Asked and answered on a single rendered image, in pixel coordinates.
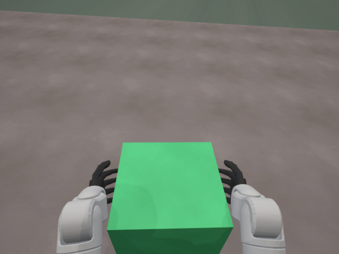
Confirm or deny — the carton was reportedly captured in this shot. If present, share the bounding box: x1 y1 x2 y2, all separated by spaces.
107 142 234 254

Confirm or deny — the robot left forearm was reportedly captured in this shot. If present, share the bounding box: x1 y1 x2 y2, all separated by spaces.
56 186 108 254

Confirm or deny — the left robot hand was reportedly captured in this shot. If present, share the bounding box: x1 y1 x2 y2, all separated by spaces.
89 160 118 204

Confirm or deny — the right robot hand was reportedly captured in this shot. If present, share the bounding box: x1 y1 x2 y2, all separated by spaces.
218 160 246 205

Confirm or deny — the robot right forearm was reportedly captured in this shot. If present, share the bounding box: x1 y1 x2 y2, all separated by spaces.
231 184 286 254

